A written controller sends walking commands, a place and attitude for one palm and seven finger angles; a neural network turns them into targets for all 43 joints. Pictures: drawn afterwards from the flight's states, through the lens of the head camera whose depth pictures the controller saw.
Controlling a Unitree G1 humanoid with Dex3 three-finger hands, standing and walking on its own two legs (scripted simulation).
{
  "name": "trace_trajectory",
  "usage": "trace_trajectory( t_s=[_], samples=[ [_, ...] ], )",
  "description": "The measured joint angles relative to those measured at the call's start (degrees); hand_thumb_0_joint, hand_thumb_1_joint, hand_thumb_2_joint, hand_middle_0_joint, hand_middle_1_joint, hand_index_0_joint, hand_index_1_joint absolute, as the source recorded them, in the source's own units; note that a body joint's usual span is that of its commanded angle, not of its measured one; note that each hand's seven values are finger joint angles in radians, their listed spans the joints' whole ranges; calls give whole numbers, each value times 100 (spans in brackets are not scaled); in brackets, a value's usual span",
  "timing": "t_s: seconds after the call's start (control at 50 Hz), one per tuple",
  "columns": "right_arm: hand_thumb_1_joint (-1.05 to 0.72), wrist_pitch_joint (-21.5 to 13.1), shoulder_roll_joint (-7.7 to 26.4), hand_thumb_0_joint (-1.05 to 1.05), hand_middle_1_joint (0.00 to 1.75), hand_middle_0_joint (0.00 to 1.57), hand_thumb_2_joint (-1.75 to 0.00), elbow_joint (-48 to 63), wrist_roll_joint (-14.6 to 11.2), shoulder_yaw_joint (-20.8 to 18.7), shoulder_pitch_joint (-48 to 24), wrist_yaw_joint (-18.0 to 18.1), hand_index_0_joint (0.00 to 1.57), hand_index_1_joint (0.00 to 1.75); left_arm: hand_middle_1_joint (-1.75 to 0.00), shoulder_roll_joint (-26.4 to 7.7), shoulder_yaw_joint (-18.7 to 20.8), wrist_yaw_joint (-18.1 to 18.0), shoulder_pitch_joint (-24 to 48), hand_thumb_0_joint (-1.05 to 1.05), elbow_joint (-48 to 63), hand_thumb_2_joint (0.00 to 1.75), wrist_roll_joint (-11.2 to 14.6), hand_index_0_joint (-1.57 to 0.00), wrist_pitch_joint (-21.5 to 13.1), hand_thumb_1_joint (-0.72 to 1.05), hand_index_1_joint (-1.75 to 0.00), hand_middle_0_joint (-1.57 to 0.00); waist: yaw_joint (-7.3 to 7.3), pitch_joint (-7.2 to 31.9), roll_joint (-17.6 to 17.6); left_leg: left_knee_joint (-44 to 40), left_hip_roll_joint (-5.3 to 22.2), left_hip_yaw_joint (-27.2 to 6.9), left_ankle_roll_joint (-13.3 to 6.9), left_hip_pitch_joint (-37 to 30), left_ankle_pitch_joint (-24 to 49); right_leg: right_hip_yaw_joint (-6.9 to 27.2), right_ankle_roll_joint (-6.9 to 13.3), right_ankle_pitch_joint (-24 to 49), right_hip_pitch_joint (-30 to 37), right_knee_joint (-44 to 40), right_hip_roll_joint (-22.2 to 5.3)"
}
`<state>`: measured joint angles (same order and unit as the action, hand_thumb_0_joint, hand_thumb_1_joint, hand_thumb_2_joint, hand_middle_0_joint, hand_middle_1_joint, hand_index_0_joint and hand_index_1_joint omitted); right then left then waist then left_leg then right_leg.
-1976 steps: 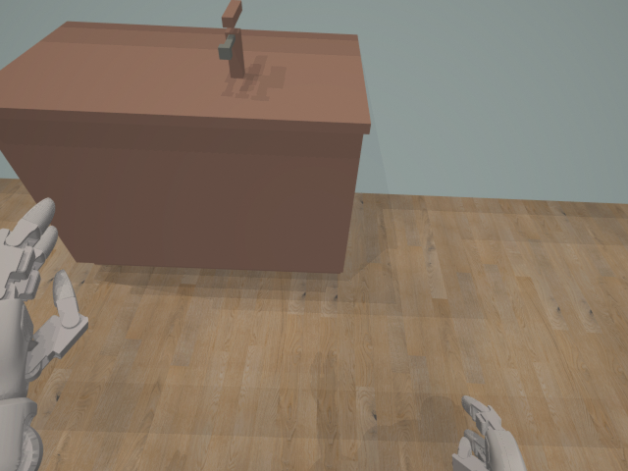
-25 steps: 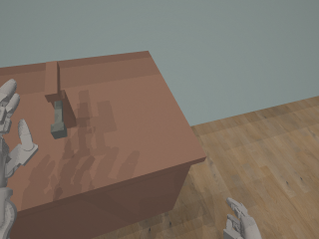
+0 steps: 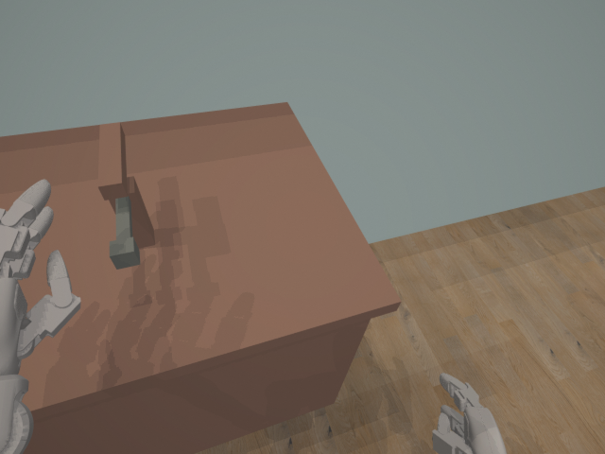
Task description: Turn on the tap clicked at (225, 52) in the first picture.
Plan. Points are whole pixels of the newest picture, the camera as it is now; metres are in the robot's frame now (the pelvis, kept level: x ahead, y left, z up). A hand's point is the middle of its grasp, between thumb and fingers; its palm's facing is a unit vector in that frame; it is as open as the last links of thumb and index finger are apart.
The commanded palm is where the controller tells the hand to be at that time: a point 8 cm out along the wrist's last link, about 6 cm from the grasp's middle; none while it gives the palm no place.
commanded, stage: look again from close up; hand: left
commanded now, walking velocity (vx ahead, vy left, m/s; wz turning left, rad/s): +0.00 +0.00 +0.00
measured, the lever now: (125, 253) +0.32 +0.26 +0.09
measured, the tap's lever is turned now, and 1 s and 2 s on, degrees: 0 0 0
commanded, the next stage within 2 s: come to a stop and stand still in 0.16 s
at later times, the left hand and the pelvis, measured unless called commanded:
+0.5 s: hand (68, 280) +0.23 +0.25 +0.17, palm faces +0.41 -0.83 -0.38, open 7.4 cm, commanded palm +0.15 +0.27 +0.17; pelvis -0.02 -0.01 +0.00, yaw -1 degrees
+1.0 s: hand (100, 279) +0.24 +0.23 +0.16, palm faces +0.32 -0.87 -0.38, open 7.4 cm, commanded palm +0.18 +0.27 +0.17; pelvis +0.01 +0.00 +0.00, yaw -1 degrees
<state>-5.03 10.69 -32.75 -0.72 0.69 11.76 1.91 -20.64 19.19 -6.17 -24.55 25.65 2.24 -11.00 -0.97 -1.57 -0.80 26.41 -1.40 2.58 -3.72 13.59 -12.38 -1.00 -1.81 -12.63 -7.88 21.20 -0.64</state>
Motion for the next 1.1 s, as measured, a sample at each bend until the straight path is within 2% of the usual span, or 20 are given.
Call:
trace_trajectory(
  t_s=[0.1, 0.32, 0.34, 0.36, 0.38, 0.42, 0.48, 0.52, 0.56, 0.62, 0.7, 0.76, 0.8, 0.88, 0.94, 1.02, 1.1],
  samples=[
    [-90, -20, 11, 1, 30, 20, -90, -29, -5, 1, 99, 49, 20, 30, -30, 43, -40, -27, 50, 1, -59, 89, -11, -21, 39, 89, -30, -21, 4, -36, 11, -28, 12, -27, 12, -1, 56, -27, 26, 34, -2, -4, 15],
    [-90, -53, 55, 2, 30, 20, -90, -101, -5, -36, 127, 52, 20, 30, -30, -9, 18, -24, -36, 1, -46, 89, -2, -21, -101, 89, -30, -21, 47, 28, 115, -70, 52, -36, 52, 18, 102, -31, 63, 80, -23, -51, 56],
    [-90, -110, 61, 1, 30, 20, -90, -53, 60, -68, 190, 65, 20, 30, -30, -181, 98, 101, 237, 1, -131, 89, -226, -21, -64, 89, -30, -21, -51, -2, 119, 7, 79, -57, 61, 100, 88, -53, 71, 83, -69, -30, 83],
    [-90, -183, 54, 1, 30, 20, -90, -92, 77, -57, 200, 71, 20, 30, -30, -433, 233, 208, 660, 1, -388, 89, -309, -21, -207, 88, -30, -21, -144, -35, 65, 54, 81, -75, 71, 191, 93, -72, 88, 68, -176, 57, 85],
    [-90, -217, 41, 1, 30, 20, -90, -161, 80, -25, 144, 48, 20, 30, -30, -616, 388, 233, 1000, 1, -645, 89, -274, -21, -331, 88, -30, -21, -195, -85, 4, 51, 84, -75, 83, 234, 122, -73, 109, 60, -251, 118, 87],
    [-90, -246, 35, 1, 30, 20, -90, -173, 25, -14, 24, -51, 20, 30, -30, -687, 621, 142, 1295, 1, -930, 89, -99, -21, -360, 88, -30, -21, -204, -183, -37, 23, 99, -8, 97, 242, 164, -5, 129, 68, -336, 197, 94],
    [-90, -327, 102, 2, 30, 20, -90, -40, -11, -82, -23, -183, 20, 30, -30, -325, 546, 56, 1029, 1, -721, 89, 46, -21, -278, 89, -30, -20, -91, -216, 58, 39, 72, 88, 60, 242, 144, 88, 90, 24, -413, 324, 58],
    [-90, -354, 138, 2, 30, 20, -90, 7, -32, -107, -25, -229, 20, 30, -30, -46, 233, 75, 559, 1, -382, 89, 51, -20, -299, 89, -30, -20, -18, -190, 122, 55, 49, 142, 29, 223, 105, 142, 56, -20, -426, 379, 33],
    [-90, -348, 129, 1, 30, 20, -90, 22, -24, -107, 9, -216, 20, 30, -30, 95, -98, 151, 108, 1, -105, 89, 8, -20, -344, 89, -30, -20, 31, -141, 134, 78, 41, 157, 19, 210, 60, 158, 36, -58, -410, 391, 22],
    [-90, -299, 47, 1, 30, 20, -90, -13, 1, -62, 77, -125, 20, 30, -30, -14, -234, 240, -253, 1, 44, 89, -33, -21, -402, 89, -30, -21, 44, -84, 26, 103, 51, 125, 38, 206, 7, 128, 45, -93, -370, 361, 35],
    [-90, -283, -28, 2, 30, 20, -90, -61, 8, -10, 127, -20, 20, 30, -30, -273, 113, 177, 4, 1, -124, 89, 6, -22, -389, 88, -30, -21, -45, -138, -154, 108, 58, 41, 59, 199, -18, 46, 79, -117, -313, 315, 49],
    [-90, -339, -8, 2, 30, 20, -90, -99, 21, 6, 82, -11, 20, 30, -30, -256, 344, 70, 352, 1, -166, 89, 45, -22, -344, 88, -30, -21, -104, -216, -200, 111, 58, 5, 66, 178, -39, 11, 84, -120, -255, 264, 53],
    [-90, -389, 20, 2, 30, 20, -90, -118, 24, 3, 24, -37, 20, 30, -30, -147, 356, 9, 470, 2, -55, 89, 52, -21, -332, 88, -30, -21, -123, -240, -196, 108, 56, 9, 61, 150, -60, 16, 75, -120, -216, 227, 50],
    [-90, -396, 42, 2, 30, 20, -90, -84, 40, -19, -116, -92, 20, 30, -30, 56, 109, -3, 386, 1, 235, 89, 4, -21, -339, 89, -30, -20, -71, -203, -146, 102, 44, 39, 40, 109, -108, 46, 42, -129, -159, 169, 37],
    [-90, -311, 9, 2, 30, 20, -90, -20, 38, -15, -218, -91, 20, 30, -30, 13, -6, 47, 190, 1, 295, 89, -24, -21, -325, 89, -30, -20, 12, -160, -120, 96, 37, 54, 32, 88, -134, 62, 28, -140, -133, 143, 29],
    [-90, -183, -46, 1, 30, 20, -90, 78, 21, 0, -262, -45, 20, 30, -30, -169, 83, 92, 7, 1, 214, 89, 4, -21, -234, 89, -30, -21, 66, -159, -115, 76, 32, 51, 33, 61, -140, 59, 25, -146, -102, 119, 24],
    [-90, -114, -44, 1, 30, 20, -90, 106, 7, 11, -217, -11, 20, 30, -30, -242, 217, 66, -27, 1, 225, 89, 57, -21, -135, 89, -30, -21, 17, -211, -121, 61, 28, 29, 34, 40, -123, 36, 27, -130, -67, 91, 24]
  ],
)
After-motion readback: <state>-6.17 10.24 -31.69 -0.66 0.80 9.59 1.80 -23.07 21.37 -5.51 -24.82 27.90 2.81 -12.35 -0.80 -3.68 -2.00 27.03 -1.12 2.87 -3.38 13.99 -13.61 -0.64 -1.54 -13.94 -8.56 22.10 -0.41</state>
